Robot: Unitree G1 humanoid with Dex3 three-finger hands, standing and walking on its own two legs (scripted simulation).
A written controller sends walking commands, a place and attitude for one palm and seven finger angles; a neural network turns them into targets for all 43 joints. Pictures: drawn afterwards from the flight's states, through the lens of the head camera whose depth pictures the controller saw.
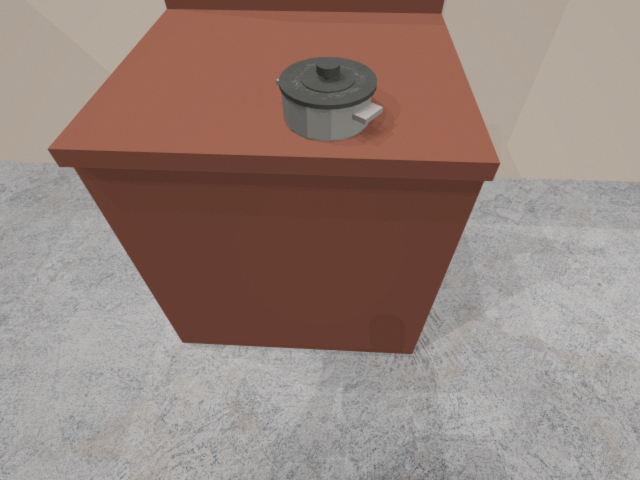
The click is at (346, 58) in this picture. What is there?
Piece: lid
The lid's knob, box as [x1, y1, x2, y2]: [316, 58, 339, 77]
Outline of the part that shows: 317,61 316,72 319,75 330,77 338,74 339,62 337,60 331,58 324,58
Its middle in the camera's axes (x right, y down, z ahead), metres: +0.01 -0.30 +0.68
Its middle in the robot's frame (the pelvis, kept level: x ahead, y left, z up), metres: +0.73 +0.03 +0.16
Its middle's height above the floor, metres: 0.93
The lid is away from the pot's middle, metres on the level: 0.00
